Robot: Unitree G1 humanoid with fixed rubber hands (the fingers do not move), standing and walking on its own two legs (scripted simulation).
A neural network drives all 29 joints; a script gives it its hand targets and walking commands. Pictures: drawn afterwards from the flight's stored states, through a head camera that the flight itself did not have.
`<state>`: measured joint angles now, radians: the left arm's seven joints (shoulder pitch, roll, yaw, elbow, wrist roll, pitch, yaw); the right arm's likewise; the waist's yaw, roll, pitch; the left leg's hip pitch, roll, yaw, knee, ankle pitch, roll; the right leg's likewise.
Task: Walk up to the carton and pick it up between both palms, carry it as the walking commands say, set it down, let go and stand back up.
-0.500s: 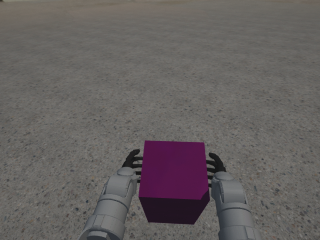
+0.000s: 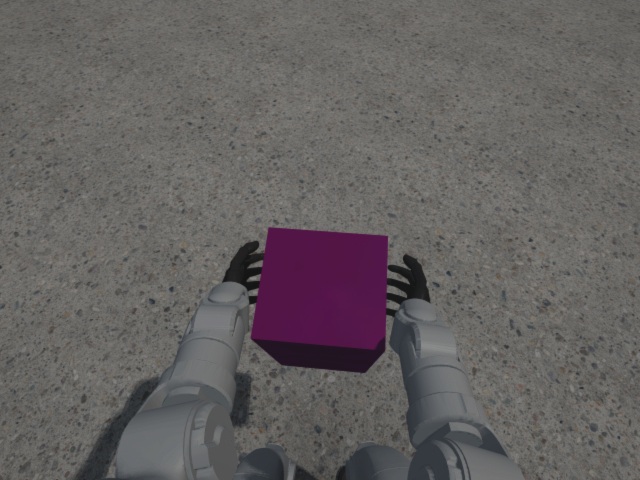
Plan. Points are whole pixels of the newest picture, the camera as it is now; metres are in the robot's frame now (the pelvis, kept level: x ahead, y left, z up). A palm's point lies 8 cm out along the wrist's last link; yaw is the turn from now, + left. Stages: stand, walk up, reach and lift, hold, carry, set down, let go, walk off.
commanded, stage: set down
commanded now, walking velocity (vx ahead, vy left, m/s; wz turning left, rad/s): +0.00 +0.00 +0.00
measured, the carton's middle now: (325, 312) +0.36 -0.01 -0.08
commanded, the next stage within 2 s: none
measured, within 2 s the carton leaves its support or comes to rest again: neither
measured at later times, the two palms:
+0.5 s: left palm (274, 305) +0.39 +0.07 -0.11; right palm (423, 338) +0.32 -0.17 -0.11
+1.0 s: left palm (283, 320) +0.40 +0.06 -0.19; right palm (416, 343) +0.35 -0.18 -0.20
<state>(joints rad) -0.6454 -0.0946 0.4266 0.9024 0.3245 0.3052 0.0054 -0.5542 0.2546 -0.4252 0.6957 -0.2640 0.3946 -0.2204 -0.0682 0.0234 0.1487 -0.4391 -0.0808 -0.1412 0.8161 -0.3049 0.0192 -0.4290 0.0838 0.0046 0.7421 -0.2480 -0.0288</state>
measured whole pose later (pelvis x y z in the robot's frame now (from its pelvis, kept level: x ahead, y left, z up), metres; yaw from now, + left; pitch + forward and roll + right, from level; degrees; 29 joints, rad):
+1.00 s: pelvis +0.01 +0.00 -0.12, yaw -2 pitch +25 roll +1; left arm -0.67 -0.10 0.19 0.83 0.12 0.07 0.17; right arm -0.55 0.11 -0.29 0.63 -0.09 0.14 -0.17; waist -0.08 0.04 -0.03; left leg -1.32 -0.13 -0.07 1.39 -0.51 0.00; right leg -1.35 0.12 0.07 1.37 -0.46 -0.01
